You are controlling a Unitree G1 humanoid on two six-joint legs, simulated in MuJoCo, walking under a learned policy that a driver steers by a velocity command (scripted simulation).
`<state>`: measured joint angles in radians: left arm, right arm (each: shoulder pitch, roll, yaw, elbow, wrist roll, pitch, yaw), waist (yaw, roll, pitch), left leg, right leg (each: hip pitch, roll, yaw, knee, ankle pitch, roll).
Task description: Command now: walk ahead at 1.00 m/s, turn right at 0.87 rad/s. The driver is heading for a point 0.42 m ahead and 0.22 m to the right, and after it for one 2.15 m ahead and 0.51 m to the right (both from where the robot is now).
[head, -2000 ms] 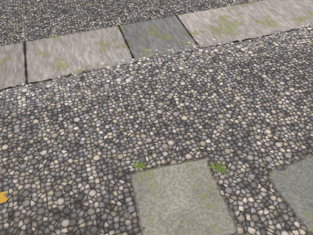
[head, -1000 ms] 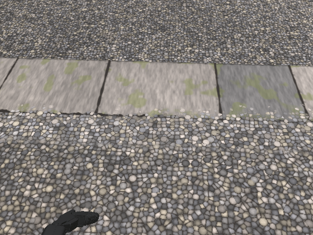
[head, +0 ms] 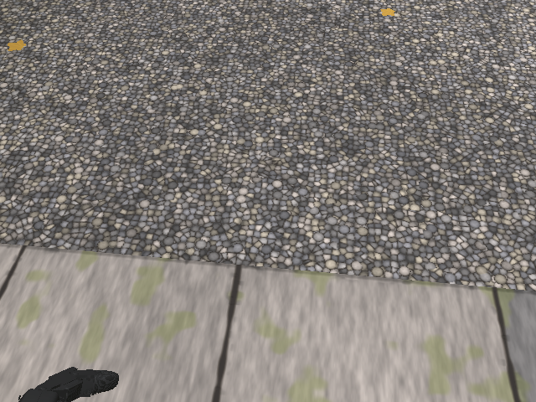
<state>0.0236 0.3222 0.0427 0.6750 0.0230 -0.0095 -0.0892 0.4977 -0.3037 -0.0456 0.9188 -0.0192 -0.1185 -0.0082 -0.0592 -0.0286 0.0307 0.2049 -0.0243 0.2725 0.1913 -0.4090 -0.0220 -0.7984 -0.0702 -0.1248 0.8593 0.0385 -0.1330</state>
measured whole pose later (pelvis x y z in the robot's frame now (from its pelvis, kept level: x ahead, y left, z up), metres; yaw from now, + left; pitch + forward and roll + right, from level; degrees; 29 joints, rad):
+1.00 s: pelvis +0.54 -0.06 +0.01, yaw -32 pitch +0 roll +0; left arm 0.12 0.20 -0.02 0.66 0.02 0.05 0.02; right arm 0.36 -0.28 -0.04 0.72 -0.01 0.05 0.02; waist -0.07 0.02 0.03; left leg -0.45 -0.05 -0.02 0.70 -0.36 0.03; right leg -0.32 0.02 0.01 0.58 -0.25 -0.04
